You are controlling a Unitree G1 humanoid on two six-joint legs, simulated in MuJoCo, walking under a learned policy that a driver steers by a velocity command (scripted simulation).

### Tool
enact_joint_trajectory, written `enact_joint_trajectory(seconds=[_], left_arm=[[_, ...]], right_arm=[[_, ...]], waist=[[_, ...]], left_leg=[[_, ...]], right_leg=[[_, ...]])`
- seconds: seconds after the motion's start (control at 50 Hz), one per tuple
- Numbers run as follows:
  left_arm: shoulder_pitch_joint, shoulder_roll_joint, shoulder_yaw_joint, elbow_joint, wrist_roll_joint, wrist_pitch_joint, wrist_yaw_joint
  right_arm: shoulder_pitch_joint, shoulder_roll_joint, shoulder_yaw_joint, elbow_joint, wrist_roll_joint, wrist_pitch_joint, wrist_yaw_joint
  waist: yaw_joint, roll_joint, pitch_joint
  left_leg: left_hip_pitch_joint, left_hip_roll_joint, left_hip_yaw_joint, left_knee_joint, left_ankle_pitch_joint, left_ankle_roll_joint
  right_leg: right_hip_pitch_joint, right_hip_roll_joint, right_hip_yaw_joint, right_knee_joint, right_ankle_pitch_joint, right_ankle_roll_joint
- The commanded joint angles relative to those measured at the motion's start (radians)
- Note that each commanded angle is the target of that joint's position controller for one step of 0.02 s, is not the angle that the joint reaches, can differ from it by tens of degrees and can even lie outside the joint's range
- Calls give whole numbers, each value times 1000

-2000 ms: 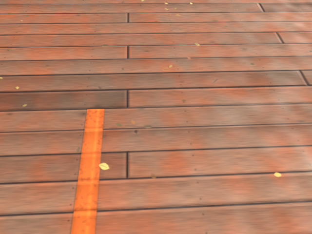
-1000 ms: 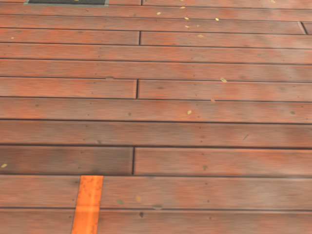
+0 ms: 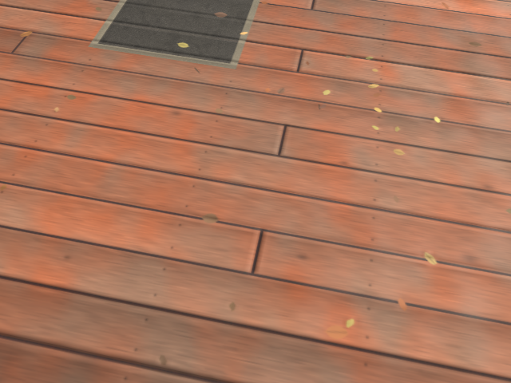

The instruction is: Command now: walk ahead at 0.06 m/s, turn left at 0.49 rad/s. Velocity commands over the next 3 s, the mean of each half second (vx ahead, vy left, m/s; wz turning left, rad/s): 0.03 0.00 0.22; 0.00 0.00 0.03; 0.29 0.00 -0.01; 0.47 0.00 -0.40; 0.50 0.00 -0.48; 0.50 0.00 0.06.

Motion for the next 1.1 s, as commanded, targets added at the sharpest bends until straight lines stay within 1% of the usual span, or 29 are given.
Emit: enact_joint_trajectory(seconds=[0.02,0.04,0.06,0.08,0.1,0.12,0.14,0.16,0.18,0.24,0.3,0.34,0.36,0.38,0.4,0.42,0.44,0.46,0.48,0.5,0.52,0.58,0.66,0.76,1.0,1.02,1.06,1.08,1.1], left_arm=[[42,100,20,-73,40,-7,-8],[2,72,6,-103,42,-17,-19],[-47,111,18,-98,11,-17,-30],[-60,104,18,-95,-9,-12,-29],[-54,103,20,-75,0,-5,-20],[-50,123,28,-68,11,4,-10],[-32,121,29,-59,14,12,-6],[-12,112,28,-52,12,15,-4],[-3,100,25,-46,9,16,-2],[-23,71,10,-41,9,16,0],[-28,84,8,-33,5,15,-6],[-16,84,7,-23,5,10,-14],[7,75,4,-11,8,6,-19],[32,70,1,3,17,1,-26],[52,95,1,11,34,-3,-30],[56,166,10,8,42,-4,-29],[1,149,5,18,31,-5,-34],[-48,90,-8,3,30,-13,-40],[-45,85,-11,9,35,-21,-40],[-36,100,-11,15,35,-30,-40],[-26,103,-11,24,31,-38,-39],[29,91,-17,53,21,-39,-27],[43,82,-22,67,20,-29,-19],[42,75,-27,82,19,-23,-22],[57,65,-35,119,19,-16,-22],[80,62,-35,131,18,-14,-21],[88,90,-25,131,5,-10,-17],[97,101,-22,125,0,-13,-15],[128,115,-17,126,-6,-22,-14]], right_arm=[[175,-298,-87,-42,-22,-11,-32],[183,-272,-66,-59,-42,-18,-31],[166,-213,-46,-67,-36,-29,-23],[104,-183,-38,-73,-25,-39,-27],[56,-159,-31,-79,-14,-41,-31],[19,-143,-24,-81,-8,-39,-38],[1,-142,-20,-81,-17,-37,-41],[-2,-141,-18,-79,-25,-38,-43],[-2,-139,-16,-75,-28,-40,-46],[2,-141,-13,-59,-29,-39,-55],[-1,-140,-6,-47,-34,-32,-56],[-7,-126,4,-36,-30,-29,-54],[-18,-116,10,-32,-23,-26,-53],[-7,-102,17,-20,-16,-25,-53],[33,-81,25,-6,-20,-29,-51],[75,-65,27,-3,-36,-34,-47],[77,-44,28,-10,-36,-34,-45],[15,-74,24,-6,-41,-32,-45],[-18,-94,16,-8,-33,-27,-47],[-20,-92,14,2,-28,-20,-51],[-11,-95,13,10,-29,-14,-52],[1,-79,15,38,-24,-20,-47],[8,-72,14,75,-21,-27,-47],[21,-78,15,119,-19,-27,-52],[27,-84,23,204,-16,-24,-61],[42,-76,25,218,-15,-23,-61],[46,-84,20,225,-3,-22,-62],[34,-83,20,219,-1,-30,-62],[13,-74,22,208,2,-44,-59]], waist=[[-31,268,-215],[-47,278,-334],[-65,140,-325],[-40,101,-262],[-21,47,-215],[1,62,-192],[17,89,-190],[26,100,-192],[29,104,-190],[13,117,-180],[-3,136,-163],[2,136,-143],[21,126,-134],[39,110,-124],[28,66,-132],[-25,-74,-136],[-64,-204,-114],[-44,-173,-85],[-26,-150,-77],[-20,-130,-69],[-16,-113,-59],[2,-50,-58],[14,-11,-63],[14,6,-64],[9,-6,-51],[10,-11,-69],[11,-49,-15],[17,-69,31],[32,-93,68]], left_leg=[[444,222,-376,-110,806,200],[522,371,-603,-155,798,377],[487,334,-506,-172,727,347],[426,279,-399,-171,616,284],[359,231,-343,-188,497,231],[291,206,-310,-211,423,207],[229,187,-285,-224,419,206],[207,175,-268,-232,417,209],[202,166,-253,-237,406,209],[195,156,-240,-249,306,199],[166,157,-258,-263,164,192],[157,150,-272,-251,86,175],[143,135,-265,-233,52,155],[122,112,-253,-214,15,119],[89,77,-235,-181,-29,67],[46,-4,-158,-78,-103,19],[114,-55,-96,-98,-141,-16],[198,-41,-103,-105,-78,-26],[226,-38,-105,-99,-35,-18],[242,-31,-115,-99,-4,-8],[240,-23,-127,-110,21,-2],[218,-16,-135,-124,63,7],[211,-17,-131,-124,99,-2],[223,-13,-132,-123,130,-6],[235,-12,-124,-126,130,-9],[239,-28,-107,-122,25,-7],[157,-70,-69,-75,-333,7],[84,-74,-65,-52,-427,14],[14,-73,-58,-7,-431,16]], right_leg=[[-270,-29,40,505,76,45],[-447,86,220,724,-393,68],[-477,46,318,788,-361,52],[-502,19,325,764,-279,37],[-494,0,329,702,-212,37],[-448,-12,331,655,-157,41],[-383,-1,318,651,-116,48],[-351,7,316,622,-93,53],[-335,9,314,568,-79,57],[-274,6,316,394,-43,65],[-196,12,302,274,-27,62],[-145,21,288,166,-3,49],[-92,31,272,62,60,36],[-23,37,263,-71,166,18],[49,-16,328,-108,258,-7],[79,-129,432,-104,401,-53],[-73,-170,476,-134,229,-122],[-152,-126,457,-165,69,-99],[-173,-90,419,-169,12,-59],[-178,-63,389,-161,16,-32],[-170,-51,375,-153,26,-19],[-116,-24,343,-113,88,-14],[-80,-13,331,-92,133,-23],[-65,-1,318,-83,168,-24],[-57,18,303,-92,182,-21],[-50,26,297,-101,77,-26],[-93,16,334,-123,-249,-70],[-110,-18,391,-157,-380,-100],[-98,-72,475,-202,-460,-135]])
